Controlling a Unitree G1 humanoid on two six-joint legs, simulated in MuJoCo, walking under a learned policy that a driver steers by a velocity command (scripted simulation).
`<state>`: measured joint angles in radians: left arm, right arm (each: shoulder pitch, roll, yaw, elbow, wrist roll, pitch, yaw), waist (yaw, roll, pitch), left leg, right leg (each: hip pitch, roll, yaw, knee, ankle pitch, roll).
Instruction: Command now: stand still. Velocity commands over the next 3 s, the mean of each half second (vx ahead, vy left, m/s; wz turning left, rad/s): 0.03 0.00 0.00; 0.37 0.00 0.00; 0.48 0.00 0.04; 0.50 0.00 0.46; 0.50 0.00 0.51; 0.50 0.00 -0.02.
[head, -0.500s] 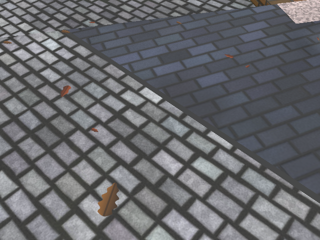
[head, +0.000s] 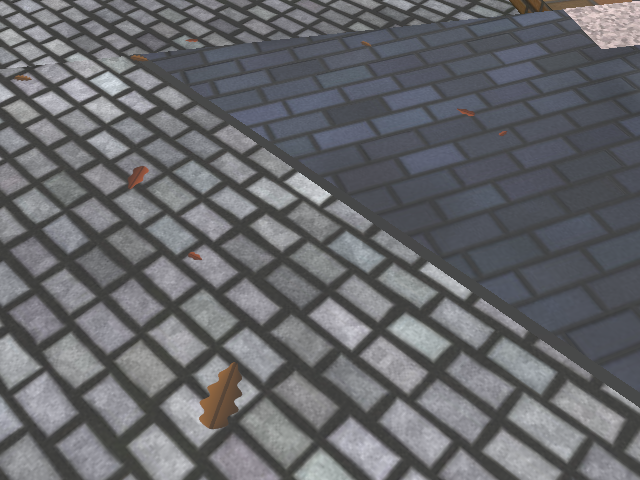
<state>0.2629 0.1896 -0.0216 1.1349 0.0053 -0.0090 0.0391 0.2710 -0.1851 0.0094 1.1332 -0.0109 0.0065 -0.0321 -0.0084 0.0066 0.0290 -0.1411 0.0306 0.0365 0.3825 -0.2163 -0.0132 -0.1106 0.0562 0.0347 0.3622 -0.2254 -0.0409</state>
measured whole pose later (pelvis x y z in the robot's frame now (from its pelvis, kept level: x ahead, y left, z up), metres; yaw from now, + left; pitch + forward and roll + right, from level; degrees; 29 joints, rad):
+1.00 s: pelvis +0.19 +0.04 -0.01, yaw +0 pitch +2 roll -1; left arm 0.04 0.19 0.03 0.94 0.02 -0.04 -0.03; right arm 0.55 -0.13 0.00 1.14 -0.02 -0.10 -0.02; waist -0.06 -0.01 0.05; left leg 0.15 -0.04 0.04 0.19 -0.37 0.06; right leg -0.61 -0.01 -0.11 0.73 -0.15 -0.07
